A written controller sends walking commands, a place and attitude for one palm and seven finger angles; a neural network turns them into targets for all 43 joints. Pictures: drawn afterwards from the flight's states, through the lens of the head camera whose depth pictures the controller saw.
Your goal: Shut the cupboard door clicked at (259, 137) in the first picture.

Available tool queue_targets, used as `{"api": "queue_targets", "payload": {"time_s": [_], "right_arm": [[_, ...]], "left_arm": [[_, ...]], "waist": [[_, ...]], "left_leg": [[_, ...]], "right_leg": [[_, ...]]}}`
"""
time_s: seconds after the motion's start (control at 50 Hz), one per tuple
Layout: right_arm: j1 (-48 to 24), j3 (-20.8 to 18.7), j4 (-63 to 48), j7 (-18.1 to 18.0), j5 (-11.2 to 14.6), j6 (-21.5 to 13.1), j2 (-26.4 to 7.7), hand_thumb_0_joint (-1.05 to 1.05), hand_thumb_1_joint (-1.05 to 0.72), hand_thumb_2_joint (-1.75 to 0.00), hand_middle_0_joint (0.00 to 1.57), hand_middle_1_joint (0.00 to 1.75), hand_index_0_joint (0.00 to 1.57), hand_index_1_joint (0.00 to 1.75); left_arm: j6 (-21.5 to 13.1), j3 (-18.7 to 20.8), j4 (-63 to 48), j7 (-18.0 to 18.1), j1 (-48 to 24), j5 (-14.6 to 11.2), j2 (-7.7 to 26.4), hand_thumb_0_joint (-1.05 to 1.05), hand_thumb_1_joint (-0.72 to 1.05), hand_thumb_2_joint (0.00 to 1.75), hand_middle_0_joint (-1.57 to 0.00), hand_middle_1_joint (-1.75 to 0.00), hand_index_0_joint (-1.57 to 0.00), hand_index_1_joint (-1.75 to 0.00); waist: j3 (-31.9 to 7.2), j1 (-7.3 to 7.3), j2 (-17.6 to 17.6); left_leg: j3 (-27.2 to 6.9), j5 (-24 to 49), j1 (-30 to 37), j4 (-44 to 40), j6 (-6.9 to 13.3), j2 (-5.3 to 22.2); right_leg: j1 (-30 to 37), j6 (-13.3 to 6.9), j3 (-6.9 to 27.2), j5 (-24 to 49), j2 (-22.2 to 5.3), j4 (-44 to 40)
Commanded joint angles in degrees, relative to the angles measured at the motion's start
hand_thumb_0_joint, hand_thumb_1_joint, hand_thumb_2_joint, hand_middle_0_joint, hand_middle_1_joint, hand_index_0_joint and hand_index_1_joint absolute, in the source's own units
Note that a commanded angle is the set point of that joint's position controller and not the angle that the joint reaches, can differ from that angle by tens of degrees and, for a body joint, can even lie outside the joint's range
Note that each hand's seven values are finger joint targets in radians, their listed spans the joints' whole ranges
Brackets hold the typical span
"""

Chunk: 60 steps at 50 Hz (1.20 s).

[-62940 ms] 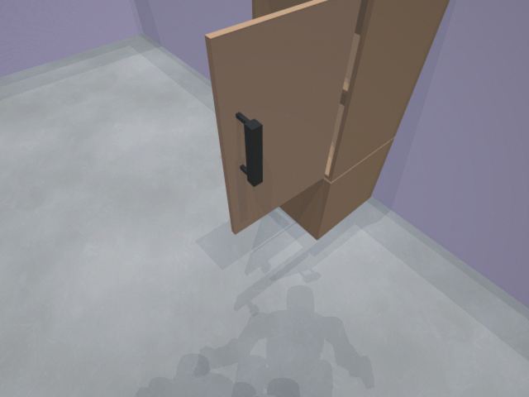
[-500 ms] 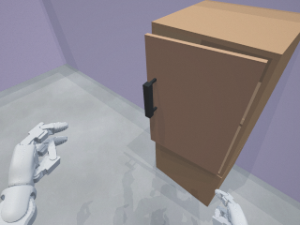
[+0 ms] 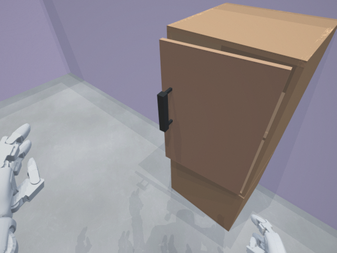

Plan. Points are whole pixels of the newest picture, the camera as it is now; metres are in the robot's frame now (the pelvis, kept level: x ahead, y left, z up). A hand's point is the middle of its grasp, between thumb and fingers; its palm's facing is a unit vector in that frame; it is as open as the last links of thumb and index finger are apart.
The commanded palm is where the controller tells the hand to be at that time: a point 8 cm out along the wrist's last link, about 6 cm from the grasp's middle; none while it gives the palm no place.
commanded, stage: step back with the hand held close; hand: left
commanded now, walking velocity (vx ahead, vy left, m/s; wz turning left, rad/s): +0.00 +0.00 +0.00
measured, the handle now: (166, 109) +0.62 +0.08 -0.01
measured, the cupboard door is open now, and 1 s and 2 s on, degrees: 7 7 7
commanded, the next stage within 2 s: stop stepping back and stand still in 1.72 s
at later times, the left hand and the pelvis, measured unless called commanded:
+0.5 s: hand (33, 182) +0.19 +0.27 +0.16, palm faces +0.37 -0.79 -0.49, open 7.4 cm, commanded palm +0.13 +0.31 +0.17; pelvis -0.02 +0.01 -0.01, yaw -1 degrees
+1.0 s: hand (4, 217) +0.12 +0.28 +0.16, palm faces +0.47 -0.77 -0.45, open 7.4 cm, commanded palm +0.06 +0.32 +0.17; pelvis -0.08 +0.01 -0.02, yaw +0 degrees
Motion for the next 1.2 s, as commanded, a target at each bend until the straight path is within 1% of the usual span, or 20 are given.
{"api": "queue_targets", "payload": {"time_s": [0.0,0.08,0.1,0.12,0.18,0.24,0.34,0.4,0.46,0.64,0.72,0.74,0.76,0.84,0.88,1.0,1.04,1.1,1.16,1.18], "right_arm": [[-8.5,-2.2,-9.4,-0.6,0.0,-2.8,-5.8,0.00,-0.90,-0.90,0.20,0.30,0.20,0.30],[-8.3,-2.2,-9.4,-0.5,-0.1,-2.5,-5.9,0.00,-0.90,-0.90,0.20,0.30,0.20,0.30],[-8.1,-3.0,-11.0,-0.6,0.4,-1.3,-7.8,0.00,-0.90,-0.90,0.20,0.30,0.20,0.30],[-7.6,-3.0,-9.7,-0.8,0.0,-0.7,-7.2,0.00,-0.90,-0.90,0.20,0.30,0.20,0.30],[-7.2,-3.6,-9.7,-0.7,0.0,0.5,-7.3,0.00,-0.90,-0.90,0.20,0.30,0.20,0.30],[-7.2,-4.1,-10.2,-1.1,0.1,1.4,-7.8,0.00,-0.90,-0.90,0.20,0.30,0.20,0.30],[-7.0,-4.5,-12.2,-1.7,0.2,3.5,-8.1,0.00,-0.90,-0.90,0.20,0.30,0.20,0.30],[-6.4,-4.5,-13.0,-1.8,0.5,4.3,-8.0,0.00,-0.90,-0.90,0.20,0.30,0.20,0.30],[-6.5,-4.5,-13.4,-1.9,0.5,4.3,-8.0,0.00,-0.90,-0.90,0.20,0.30,0.20,0.30],[-5.8,-4.6,-13.8,-2.1,0.1,2.7,-9.0,0.00,-0.90,-0.90,0.20,0.30,0.20,0.30],[-4.8,-4.4,-13.5,-2.1,-0.1,1.7,-8.9,0.00,-0.90,-0.90,0.20,0.30,0.20,0.30],[-5.0,-4.6,-13.2,-2.2,-0.3,1.3,-9.1,0.00,-0.90,-0.90,0.20,0.30,0.20,0.30],[-4.5,-4.3,-13.1,-2.1,-0.2,1.1,-8.7,0.00,-0.90,-0.90,0.20,0.30,0.20,0.30],[-4.3,-4.6,-12.5,-2.0,-0.6,0.2,-9.1,0.00,-0.90,-0.90,0.20,0.30,0.20,0.30],[-4.0,-4.4,-12.4,-1.8,-0.6,-0.1,-8.7,0.00,-0.90,-0.90,0.20,0.30,0.20,0.30],[-3.3,-4.5,-11.2,-0.8,-0.8,0.0,-7.6,0.00,-0.90,-0.90,0.20,0.30,0.20,0.30],[-3.3,-4.7,-10.7,-0.7,-1.0,0.1,-7.7,0.00,-0.90,-0.90,0.20,0.30,0.20,0.30],[-3.9,-4.5,-11.0,-1.0,-0.6,0.0,-7.8,0.00,-0.90,-0.90,0.20,0.30,0.20,0.30],[-5.2,-4.8,-11.3,-1.9,-1.3,-1.0,-9.0,0.00,-0.90,-0.90,0.20,0.30,0.20,0.30],[-4.9,-5.1,-11.0,-1.9,-1.7,-1.2,-8.8,0.00,-0.90,-0.90,0.20,0.30,0.20,0.30]], "left_arm": [[-3.6,8.0,-11.7,0.8,-4.9,-0.2,10.9,0.00,0.90,0.90,-0.20,-0.30,-0.20,-0.30],[-3.3,7.4,-11.6,0.6,-5.0,-0.1,10.4,0.00,0.90,0.90,-0.20,-0.30,-0.20,-0.30],[-5.5,13.2,-14.0,1.2,-10.0,0.1,16.2,0.00,0.90,0.90,-0.20,-0.30,-0.20,-0.30],[-6.1,10.5,-10.2,1.1,-5.6,0.2,12.7,0.00,0.90,0.90,-0.20,-0.30,-0.20,-0.30],[-7.5,8.8,-10.8,1.1,-3.0,0.5,11.4,0.00,0.90,0.90,-0.20,-0.30,-0.20,-0.30],[-7.9,10.4,-13.4,1.8,-1.7,0.4,13.4,0.00,0.90,0.90,-0.20,-0.30,-0.20,-0.30],[-7.0,12.9,-15.0,2.2,1.3,0.2,15.6,0.00,0.90,0.90,-0.20,-0.30,-0.20,-0.30],[-6.8,12.1,-14.7,2.4,2.7,0.1,14.5,0.00,0.90,0.90,-0.20,-0.30,-0.20,-0.30],[-7.2,12.3,-15.3,2.6,3.8,0.2,14.5,0.00,0.90,0.90,-0.20,-0.30,-0.20,-0.30],[-9.4,14.2,-17.2,3.3,2.0,1.8,15.4,0.00,0.90,0.90,-0.20,-0.30,-0.20,-0.30],[-10.5,13.2,-17.7,3.8,0.5,2.5,14.2,0.00,0.90,0.90,-0.20,-0.30,-0.20,-0.30],[-10.7,14.6,-17.9,3.9,0.3,2.8,15.7,0.00,0.90,0.90,-0.20,-0.30,-0.20,-0.30],[-10.9,13.1,-18.0,3.8,0.0,2.8,13.8,0.00,0.90,0.90,-0.20,-0.30,-0.20,-0.30],[-11.6,14.7,-18.3,4.2,-1.3,3.4,15.2,0.00,0.90,0.90,-0.20,-0.30,-0.20,-0.30],[-11.8,13.5,-18.3,4.3,-1.5,3.4,14.0,0.00,0.90,0.90,-0.20,-0.30,-0.20,-0.30],[-12.4,13.4,-18.9,4.9,-0.2,2.8,14.8,0.00,0.90,0.90,-0.20,-0.30,-0.20,-0.30],[-12.7,14.7,-19.4,5.4,1.2,2.6,16.2,0.00,0.90,0.90,-0.20,-0.30,-0.20,-0.30],[-13.4,15.4,-20.6,5.5,2.8,2.5,16.3,0.00,0.90,0.90,-0.20,-0.30,-0.20,-0.30],[-14.0,17.0,-20.5,4.8,2.7,3.3,15.6,0.00,0.90,0.90,-0.20,-0.30,-0.20,-0.30],[-13.9,17.0,-21.0,4.4,1.8,3.3,15.4,0.00,0.90,0.90,-0.20,-0.30,-0.20,-0.30]], "waist": [[-1.0,0.59,0.1],[-1.1,0.44,0.3],[0.4,-1.62,0.5],[-0.3,-2.05,-2.2],[-3.2,-2.58,-2.5],[-6.9,-2.45,0.0],[-10.0,-2.21,-0.2],[-8.9,-2.48,-1.8],[-8.2,-2.37,0.3],[-4.5,-2.76,1.3],[-2.8,-3.24,1.1],[-3.0,-3.03,0.8],[-2.9,-3.30,1.0],[-2.8,-3.10,1.9],[-2.1,-3.34,0.9],[-3.2,-3.78,-4.4],[-4.3,-3.90,-4.1],[-5.8,-3.89,-0.8],[-5.0,-2.96,9.1],[-5.4,-2.85,9.8]], "left_leg": [[-2.1,8.5,-0.6,-4.4,-1.8,3.8],[-2.0,9.2,-0.4,-4.4,-1.8,3.9],[-3.6,4.2,-4.4,-1.3,-0.1,5.1],[-4.2,3.9,-4.1,0.6,-0.1,4.6],[-4.1,7.5,-3.6,3.4,-0.5,4.9],[-4.7,15.6,-3.5,2.4,-1.1,6.1],[-5.2,26.4,-4.6,2.0,-1.5,7.9],[-5.8,22.3,-7.2,1.2,-1.5,8.6],[-6.9,17.8,-10.3,-1.0,-1.0,9.4],[-10.1,-13.9,-28.0,-6.1,2.1,10.3],[-11.2,-21.1,-31.9,-5.9,2.8,10.2],[-11.4,-21.4,-32.1,-6.0,2.8,10.3],[-11.6,-21.7,-32.5,-6.1,2.7,10.4],[-12.0,-24.3,-35.2,-5.8,3.0,10.7],[-11.2,-23.5,-35.1,-4.1,2.7,10.1],[-7.5,-15.1,-26.2,6.4,0.1,6.3],[-7.5,-12.2,-23.5,6.6,-0.3,6.2],[-9.7,-13.4,-25.7,0.7,1.0,8.9],[-19.4,-27.8,-42.3,-14.1,4.6,17.6],[-20.7,-26.5,-42.0,-15.1,5.0,19.2]], "right_leg": [[-2.4,-0.1,0.7,6.5,-1.5,-3.9],[-2.3,-0.1,0.7,7.1,-1.6,-3.9],[-5.9,-0.2,6.6,7.2,-4.9,-6.3],[-7.1,-0.9,7.7,6.8,-6.8,-7.0],[-8.0,-2.0,8.5,12.2,-9.2,-5.0],[-5.4,-1.6,6.4,19.2,-8.2,-0.3],[-3.3,-0.2,4.5,24.9,-6.1,5.3],[-4.0,-0.1,5.0,21.2,-5.9,5.9],[-3.7,0.4,4.8,17.0,-5.0,7.1],[1.7,1.0,6.6,6.3,-3.7,9.3],[0.5,0.7,7.6,0.5,-3.7,9.4],[0.7,0.8,7.4,0.3,-3.5,9.6],[0.6,0.7,6.9,0.0,-3.4,10.3],[1.6,0.7,7.4,-1.1,-3.0,11.4],[-0.3,0.2,8.4,-1.6,-3.7,10.7],[-11.6,-3.1,15.1,-5.7,-10.0,2.0],[-13.1,-3.5,14.3,-4.4,-10.6,1.4],[-9.1,-1.1,9.1,-2.8,-6.1,5.9],[6.2,1.8,3.0,1.6,2.3,22.3],[6.7,2.0,2.6,1.5,3.1,25.3]]}}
